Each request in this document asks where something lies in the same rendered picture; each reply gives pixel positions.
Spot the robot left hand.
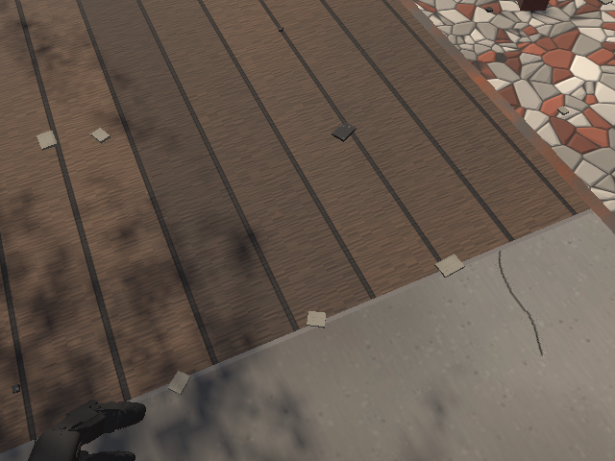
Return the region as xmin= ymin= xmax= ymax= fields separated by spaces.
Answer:
xmin=28 ymin=400 xmax=146 ymax=461

